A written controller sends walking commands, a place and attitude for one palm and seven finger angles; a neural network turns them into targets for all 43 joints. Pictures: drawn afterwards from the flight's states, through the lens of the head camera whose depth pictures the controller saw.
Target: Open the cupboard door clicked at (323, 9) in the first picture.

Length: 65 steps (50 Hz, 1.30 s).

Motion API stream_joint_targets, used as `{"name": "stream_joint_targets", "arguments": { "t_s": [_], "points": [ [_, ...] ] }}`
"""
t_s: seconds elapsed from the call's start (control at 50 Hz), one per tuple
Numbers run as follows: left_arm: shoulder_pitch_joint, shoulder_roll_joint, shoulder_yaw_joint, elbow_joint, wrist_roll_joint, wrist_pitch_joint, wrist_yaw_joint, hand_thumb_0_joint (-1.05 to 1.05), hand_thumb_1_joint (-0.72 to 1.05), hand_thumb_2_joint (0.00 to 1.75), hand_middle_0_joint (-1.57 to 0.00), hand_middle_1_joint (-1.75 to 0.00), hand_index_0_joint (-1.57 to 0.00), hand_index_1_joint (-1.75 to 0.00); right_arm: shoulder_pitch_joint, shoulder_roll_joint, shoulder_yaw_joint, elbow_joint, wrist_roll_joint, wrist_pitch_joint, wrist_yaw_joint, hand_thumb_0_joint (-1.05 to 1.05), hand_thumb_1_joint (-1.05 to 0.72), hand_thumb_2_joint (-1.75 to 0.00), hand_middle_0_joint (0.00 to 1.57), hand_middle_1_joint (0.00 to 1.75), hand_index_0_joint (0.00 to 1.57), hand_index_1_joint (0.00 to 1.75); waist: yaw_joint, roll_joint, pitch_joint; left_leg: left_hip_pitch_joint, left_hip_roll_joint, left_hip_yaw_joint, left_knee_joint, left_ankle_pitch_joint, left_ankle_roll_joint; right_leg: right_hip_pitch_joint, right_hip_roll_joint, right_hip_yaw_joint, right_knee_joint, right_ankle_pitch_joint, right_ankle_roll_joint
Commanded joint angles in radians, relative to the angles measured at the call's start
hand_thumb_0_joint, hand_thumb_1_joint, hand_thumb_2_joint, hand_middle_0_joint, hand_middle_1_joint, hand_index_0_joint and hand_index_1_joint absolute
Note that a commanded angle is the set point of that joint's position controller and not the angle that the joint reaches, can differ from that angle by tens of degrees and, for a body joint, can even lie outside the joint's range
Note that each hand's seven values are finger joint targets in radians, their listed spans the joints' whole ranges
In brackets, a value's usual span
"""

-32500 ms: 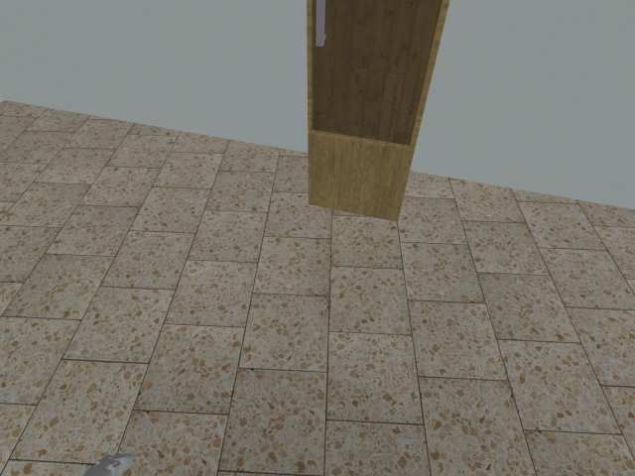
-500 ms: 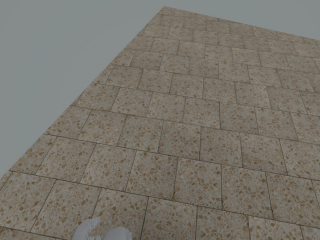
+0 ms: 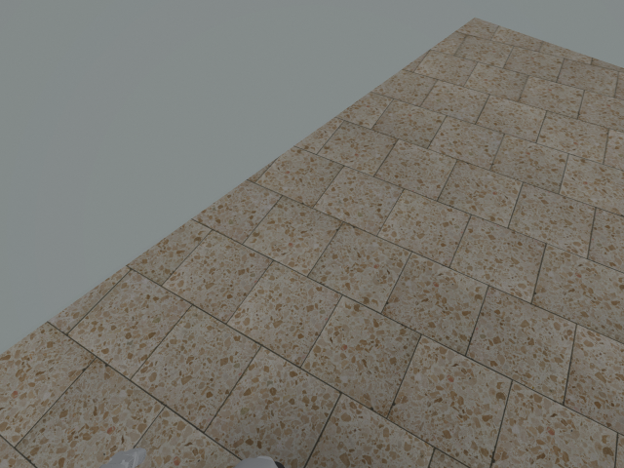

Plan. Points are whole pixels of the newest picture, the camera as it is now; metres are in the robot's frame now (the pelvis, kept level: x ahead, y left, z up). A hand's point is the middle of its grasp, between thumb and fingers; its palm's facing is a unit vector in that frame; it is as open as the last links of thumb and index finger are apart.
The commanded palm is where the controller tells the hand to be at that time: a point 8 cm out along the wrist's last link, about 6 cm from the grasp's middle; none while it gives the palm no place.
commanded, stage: turn to face it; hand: left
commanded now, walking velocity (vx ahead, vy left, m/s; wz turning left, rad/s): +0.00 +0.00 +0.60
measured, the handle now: out of the picture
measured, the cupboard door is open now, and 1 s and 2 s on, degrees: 49 49 49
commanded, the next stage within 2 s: none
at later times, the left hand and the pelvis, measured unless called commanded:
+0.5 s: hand out of the picture +0.00 +0.21 -0.18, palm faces +0.34 -0.91 -0.24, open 7.3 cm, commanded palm none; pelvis +0.00 -0.02 +0.00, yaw +20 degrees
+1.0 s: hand out of the picture -0.03 +0.15 -0.16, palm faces +0.59 -0.78 -0.23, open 7.4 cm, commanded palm none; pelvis +0.03 -0.05 +0.00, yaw +38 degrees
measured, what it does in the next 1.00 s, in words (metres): steps on the spot, turning left: right foot, then left foot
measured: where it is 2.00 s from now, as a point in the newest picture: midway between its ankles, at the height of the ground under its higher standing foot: outside the picture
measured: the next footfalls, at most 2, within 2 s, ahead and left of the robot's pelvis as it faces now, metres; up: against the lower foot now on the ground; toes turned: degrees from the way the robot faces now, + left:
right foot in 0.02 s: +0.05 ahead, -0.14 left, +0.00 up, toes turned +0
left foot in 0.38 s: +0.02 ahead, +0.11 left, +0.00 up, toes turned +21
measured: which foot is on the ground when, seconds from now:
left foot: down 0.00-0.02, up 0.04-0.36, down 0.38-0.72, up 0.74-1.00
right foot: up 0.00-0.00, down 0.02-0.38, up 0.40-0.70, down 0.72-1.00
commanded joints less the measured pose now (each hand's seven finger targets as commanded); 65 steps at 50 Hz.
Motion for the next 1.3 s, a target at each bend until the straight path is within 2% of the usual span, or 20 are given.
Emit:
{"name": "stream_joint_targets", "arguments": {
  "t_s": [0.0,0.04,0.1,0.24,0.32,0.34,0.36,0.38,0.48,0.64,0.66,0.7,0.76,0.82,0.92,1.0,1.04,1.06,1.16,1.28],
  "points": [
    [0.146,0.241,0.047,-0.054,0.027,-0.049,0.023,0.0,0.9,0.9,-0.2,-0.3,-0.2,-0.3,-0.079,-0.093,-0.05,-0.128,0.023,-0.014,0.003,0.0,-0.9,-0.9,0.2,0.3,0.2,0.3,0.08,-0.392,-0.114,-0.274,-0.086,0.069,0.342,-0.381,-0.034,0.295,-0.42,0.43,-0.495,0.078,-0.168],
    [0.027,0.181,0.024,-0.085,0.017,-0.049,0.029,0.0,0.9,0.9,-0.2,-0.3,-0.2,-0.3,-0.044,-0.133,-0.056,-0.106,0.012,-0.003,0.017,0.0,-0.9,-0.9,0.2,0.3,0.2,0.3,0.01,-0.248,-0.07,-0.213,0.003,0.012,0.637,-0.321,-0.017,0.101,-0.394,0.286,-0.459,0.101,-0.222],
    [-0.022,0.106,0.006,-0.095,0.01,-0.052,0.03,0.0,0.9,0.9,-0.2,-0.3,-0.2,-0.3,-0.038,-0.101,-0.05,-0.06,0.012,0.012,0.025,0.0,-0.9,-0.9,0.2,0.3,0.2,0.3,-0.016,-0.276,-0.063,-0.214,0.036,0.076,0.658,-0.225,-0.054,0.166,-0.269,0.054,-0.363,0.434,-0.168],
    [0.121,0.158,0.031,-0.042,0.02,-0.058,0.029,0.0,0.9,0.9,-0.2,-0.3,-0.2,-0.3,-0.133,-0.051,-0.021,-0.076,0.022,-0.004,0.027,0.0,-0.9,-0.9,0.2,0.3,0.2,0.3,0.063,-0.223,-0.127,-0.094,0.017,0.185,0.227,-0.264,-0.053,0.367,-0.32,-0.029,-0.236,0.766,-0.18],
    [0.069,0.164,0.04,-0.047,0.007,-0.05,0.017,0.0,0.9,0.9,-0.2,-0.3,-0.2,-0.3,-0.02,-0.097,-0.032,-0.053,0.018,-0.016,0.02,0.0,-0.9,-0.9,0.2,0.3,0.2,0.3,-0.009,-0.172,-0.155,0.171,0.007,0.182,-0.081,-0.03,-0.02,0.224,-0.3,-0.117,-0.073,0.636,-0.099],
    [0.056,0.13,0.036,-0.067,0.0,-0.045,0.013,0.0,0.9,0.9,-0.2,-0.3,-0.2,-0.3,0.048,-0.171,-0.052,-0.039,0.011,-0.023,0.014,0.0,-0.9,-0.9,0.2,0.3,0.2,0.3,-0.047,-0.011,-0.204,0.346,0.129,0.029,-0.136,0.172,0.036,0.052,-0.241,-0.16,0.09,0.415,-0.041],
    [0.004,0.052,0.012,-0.11,-0.005,-0.039,0.006,0.0,0.9,0.9,-0.2,-0.3,-0.2,-0.3,0.124,-0.284,-0.083,-0.03,0.004,-0.025,0.004,0.0,-0.9,-0.9,0.2,0.3,0.2,0.3,-0.097,0.29,-0.201,0.437,0.403,-0.343,-0.177,0.537,0.196,-0.227,-0.094,-0.163,0.32,-0.249,0.032],
    [-0.074,0.073,0.006,-0.138,0.005,-0.024,0.013,0.0,0.9,0.9,-0.2,-0.3,-0.2,-0.3,0.178,-0.291,-0.083,-0.006,0.007,-0.018,-0.004,0.0,-0.9,-0.9,0.2,0.3,0.2,0.3,-0.108,0.179,-0.191,0.405,0.439,-0.329,-0.155,0.605,0.263,-0.26,-0.091,-0.031,0.428,-0.281,0.014],
    [-0.016,0.066,0.02,-0.078,0.011,-0.012,0.001,0.0,0.9,0.9,-0.2,-0.3,-0.2,-0.3,-0.033,-0.211,-0.055,-0.065,0.002,-0.031,-0.023,0.0,-0.9,-0.9,0.2,0.3,0.2,0.3,-0.003,0.153,-0.131,0.199,0.239,-0.165,-0.199,0.213,0.169,-0.18,-0.066,0.02,0.395,-0.059,0.01],
    [0.046,0.061,0.019,-0.072,0.003,-0.027,0.005,0.0,0.9,0.9,-0.2,-0.3,-0.2,-0.3,-0.061,-0.22,-0.069,-0.078,0.004,-0.014,-0.013,0.0,-0.9,-0.9,0.2,0.3,0.2,0.3,0.023,0.134,-0.139,0.061,0.17,-0.22,-0.132,0.142,0.137,0.134,0.028,-0.038,-0.092,0.04,-0.008],
    [0.089,0.083,0.026,-0.066,0.004,-0.034,0.009,0.0,0.9,0.9,-0.2,-0.3,-0.2,-0.3,-0.079,-0.202,-0.068,-0.086,0.011,-0.013,-0.011,0.0,-0.9,-0.9,0.2,0.3,0.2,0.3,0.049,0.085,-0.152,-0.005,0.131,-0.198,-0.08,0.083,0.102,0.241,0.007,-0.026,-0.232,0.119,-0.013],
    [0.121,0.23,0.053,-0.07,0.026,-0.049,0.023,0.0,0.9,0.9,-0.2,-0.3,-0.2,-0.3,-0.098,-0.098,-0.052,-0.126,0.021,-0.015,-0.001,0.0,-0.9,-0.9,0.2,0.3,0.2,0.3,0.084,-0.359,-0.134,-0.26,-0.084,0.059,0.341,-0.375,-0.03,0.347,-0.416,0.404,-0.458,0.143,-0.177],
    [-0.02,0.137,0.023,-0.104,0.014,-0.051,0.03,0.0,0.9,0.9,-0.2,-0.3,-0.2,-0.3,-0.054,-0.122,-0.061,-0.075,0.01,0.006,0.012,0.0,-0.9,-0.9,0.2,0.3,0.2,0.3,-0.001,-0.278,-0.077,-0.219,0.018,0.022,0.689,-0.285,-0.033,0.17,-0.335,0.208,-0.406,0.265,-0.204],
    [-0.011,0.112,0.014,-0.1,0.013,-0.054,0.029,0.0,0.9,0.9,-0.2,-0.3,-0.2,-0.3,-0.073,-0.087,-0.043,-0.072,0.016,0.009,0.024,0.0,-0.9,-0.9,0.2,0.3,0.2,0.3,0.002,-0.262,-0.076,-0.196,0.032,0.097,0.552,-0.25,-0.058,0.253,-0.272,0.002,-0.326,0.589,-0.174],
    [0.105,0.164,0.034,-0.059,0.019,-0.055,0.028,0.0,0.9,0.9,-0.2,-0.3,-0.2,-0.3,-0.139,-0.055,-0.02,-0.083,0.022,-0.006,0.028,0.0,-0.9,-0.9,0.2,0.3,0.2,0.3,0.06,-0.23,-0.12,-0.094,0.009,0.185,0.22,-0.252,-0.048,0.377,-0.311,-0.046,-0.223,0.8,-0.172],
    [0.061,0.171,0.039,-0.062,0.005,-0.051,0.016,0.0,0.9,0.9,-0.2,-0.3,-0.2,-0.3,0.0,-0.112,-0.034,-0.056,0.015,-0.019,0.022,0.0,-0.9,-0.9,0.2,0.3,0.2,0.3,-0.026,-0.166,-0.171,0.205,-0.003,0.181,-0.091,0.021,-0.01,0.219,-0.289,-0.134,-0.012,0.678,-0.085],
    [-0.009,0.05,0.006,-0.133,-0.005,-0.041,0.007,0.0,0.9,0.9,-0.2,-0.3,-0.2,-0.3,0.163,-0.303,-0.085,-0.026,0.006,-0.029,0.002,0.0,-0.9,-0.9,0.2,0.3,0.2,0.3,-0.111,0.281,-0.247,0.467,0.417,-0.375,-0.154,0.697,0.237,-0.229,-0.076,-0.132,0.409,-0.291,0.031],
    [-0.046,0.08,0.01,-0.145,0.004,-0.027,0.014,0.0,0.9,0.9,-0.2,-0.3,-0.2,-0.3,0.191,-0.304,-0.081,-0.006,0.009,-0.023,-0.006,0.0,-0.9,-0.9,0.2,0.3,0.2,0.3,-0.106,0.163,-0.259,0.457,0.437,-0.336,-0.124,0.699,0.29,-0.256,-0.087,-0.004,0.488,-0.296,0.009],
    [-0.019,0.065,0.02,-0.081,0.009,-0.01,0.005,0.0,0.9,0.9,-0.2,-0.3,-0.2,-0.3,-0.009,-0.202,-0.051,-0.06,0.004,-0.034,-0.026,0.0,-0.9,-0.9,0.2,0.3,0.2,0.3,-0.01,0.142,-0.127,0.212,0.235,-0.172,-0.192,0.297,0.177,-0.187,-0.069,0.023,0.432,-0.059,0.011],
    [-0.032,0.054,0.014,-0.093,0.008,-0.014,0.003,0.0,0.9,0.9,-0.2,-0.3,-0.2,-0.3,-0.01,-0.214,-0.062,-0.058,-0.001,-0.025,-0.017,0.0,-0.9,-0.9,0.2,0.3,0.2,0.3,-0.01,0.124,-0.117,0.146,0.202,-0.213,-0.203,0.13,0.169,-0.056,-0.01,-0.012,0.152,-0.057,0.005]
  ]
}}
